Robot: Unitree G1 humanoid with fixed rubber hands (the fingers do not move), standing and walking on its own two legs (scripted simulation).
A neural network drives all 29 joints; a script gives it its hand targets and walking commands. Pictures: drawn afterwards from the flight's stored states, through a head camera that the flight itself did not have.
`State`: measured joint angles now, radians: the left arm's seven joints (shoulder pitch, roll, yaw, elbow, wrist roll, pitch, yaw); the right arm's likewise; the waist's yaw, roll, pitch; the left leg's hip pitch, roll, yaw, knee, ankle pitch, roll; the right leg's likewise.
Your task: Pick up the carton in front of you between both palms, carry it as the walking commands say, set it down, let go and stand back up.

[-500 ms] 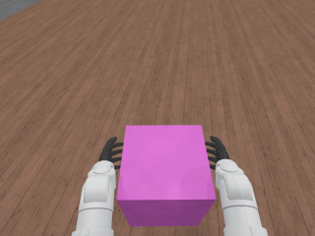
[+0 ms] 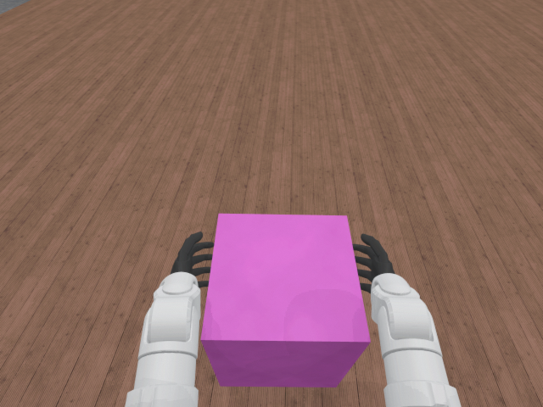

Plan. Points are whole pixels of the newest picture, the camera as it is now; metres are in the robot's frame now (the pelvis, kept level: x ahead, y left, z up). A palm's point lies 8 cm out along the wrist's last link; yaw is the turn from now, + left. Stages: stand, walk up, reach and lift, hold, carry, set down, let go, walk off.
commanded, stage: set down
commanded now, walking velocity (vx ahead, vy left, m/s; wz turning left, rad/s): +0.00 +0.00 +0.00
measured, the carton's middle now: (280, 305) +0.29 +0.00 -0.05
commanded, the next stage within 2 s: none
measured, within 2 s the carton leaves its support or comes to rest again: neither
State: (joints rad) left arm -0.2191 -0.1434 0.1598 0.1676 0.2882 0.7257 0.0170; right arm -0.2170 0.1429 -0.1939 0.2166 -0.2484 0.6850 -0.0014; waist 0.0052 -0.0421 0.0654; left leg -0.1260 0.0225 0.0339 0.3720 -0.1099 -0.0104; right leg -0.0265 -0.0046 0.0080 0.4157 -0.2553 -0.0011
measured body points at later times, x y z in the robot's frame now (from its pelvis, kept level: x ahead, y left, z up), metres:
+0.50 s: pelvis -0.03 +0.01 -0.04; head +0.10 +0.02 +0.39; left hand +0.36 +0.13 -0.09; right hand +0.33 -0.17 -0.08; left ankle +0.07 +0.12 -0.74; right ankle -0.01 -0.12 -0.74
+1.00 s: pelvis -0.03 +0.01 -0.16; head +0.20 +0.01 +0.23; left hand +0.42 +0.16 -0.25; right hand +0.39 -0.14 -0.24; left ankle +0.07 +0.12 -0.74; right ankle -0.01 -0.12 -0.74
